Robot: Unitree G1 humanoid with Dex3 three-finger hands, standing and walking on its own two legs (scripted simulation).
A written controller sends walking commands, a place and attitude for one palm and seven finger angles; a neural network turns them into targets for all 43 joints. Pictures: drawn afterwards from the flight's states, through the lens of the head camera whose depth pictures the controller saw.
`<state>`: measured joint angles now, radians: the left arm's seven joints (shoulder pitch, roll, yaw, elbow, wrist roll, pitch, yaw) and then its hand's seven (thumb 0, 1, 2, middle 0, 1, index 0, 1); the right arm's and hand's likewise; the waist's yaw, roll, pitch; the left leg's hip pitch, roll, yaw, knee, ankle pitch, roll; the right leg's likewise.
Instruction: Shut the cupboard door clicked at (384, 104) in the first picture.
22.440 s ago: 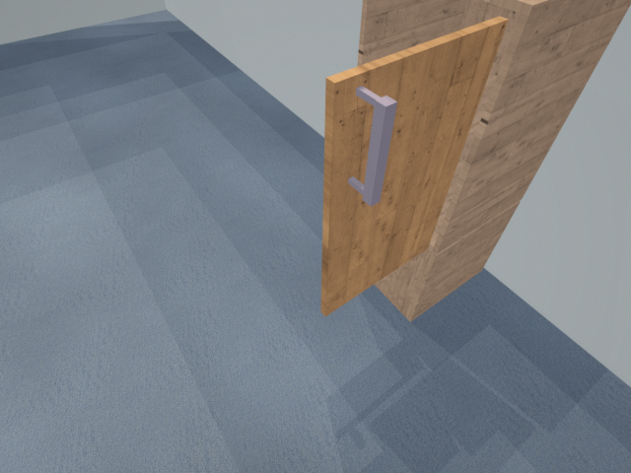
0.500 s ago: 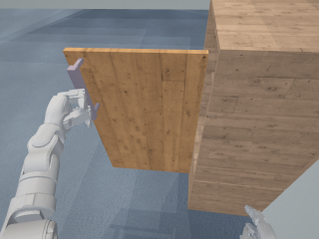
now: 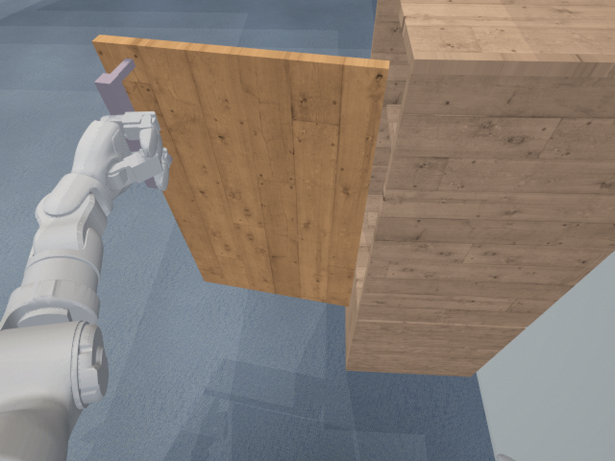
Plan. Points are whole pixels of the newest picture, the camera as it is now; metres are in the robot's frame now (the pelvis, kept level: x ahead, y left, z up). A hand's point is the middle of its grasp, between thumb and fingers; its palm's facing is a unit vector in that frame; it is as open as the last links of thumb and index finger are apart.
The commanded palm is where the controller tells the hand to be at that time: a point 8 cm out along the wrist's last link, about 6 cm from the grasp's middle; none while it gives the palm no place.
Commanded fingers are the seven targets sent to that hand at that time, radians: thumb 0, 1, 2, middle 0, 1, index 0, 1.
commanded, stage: push the door shut along its arc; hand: left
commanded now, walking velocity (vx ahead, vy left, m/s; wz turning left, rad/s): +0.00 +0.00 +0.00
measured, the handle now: (142, 128) +0.53 +0.21 +0.15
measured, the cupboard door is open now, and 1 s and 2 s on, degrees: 82 64 56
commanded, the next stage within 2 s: pull the fist back off the door in 1.20 s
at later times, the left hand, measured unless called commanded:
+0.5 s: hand (191, 131) +0.51 +0.14 +0.16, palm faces -0.33 -0.94 -0.02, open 3.1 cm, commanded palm +0.51 +0.19 +0.16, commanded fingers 0.00 0.90 0.90 -1.30 -1.50 -1.30 -1.50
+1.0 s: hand (228, 109) +0.55 +0.09 +0.16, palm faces -0.41 -0.91 -0.02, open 3.1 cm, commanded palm +0.56 +0.14 +0.16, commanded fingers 0.00 0.90 0.90 -1.30 -1.50 -1.30 -1.50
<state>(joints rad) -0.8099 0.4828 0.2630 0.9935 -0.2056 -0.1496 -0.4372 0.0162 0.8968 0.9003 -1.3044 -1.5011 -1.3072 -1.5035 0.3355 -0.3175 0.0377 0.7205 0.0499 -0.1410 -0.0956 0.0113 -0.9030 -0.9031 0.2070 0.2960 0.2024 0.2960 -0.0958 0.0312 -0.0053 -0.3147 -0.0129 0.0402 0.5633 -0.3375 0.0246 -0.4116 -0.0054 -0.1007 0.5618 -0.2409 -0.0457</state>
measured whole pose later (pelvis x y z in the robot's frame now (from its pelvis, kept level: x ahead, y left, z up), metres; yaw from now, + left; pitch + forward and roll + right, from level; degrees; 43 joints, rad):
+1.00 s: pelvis +0.03 +0.02 -0.01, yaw -2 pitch +15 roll -1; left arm -1.18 0.51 0.24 1.25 -0.13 -0.16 -0.49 0.00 0.90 0.92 -1.30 -1.50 -1.30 -1.50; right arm 0.43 -0.30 0.01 0.74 -0.01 -0.07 -0.07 0.01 -0.90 -0.90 0.21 0.30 0.20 0.30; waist -0.19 0.04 -0.06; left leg -0.51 -0.01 0.07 0.65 -0.41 0.04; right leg -0.61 0.00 -0.07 0.63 -0.29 -0.03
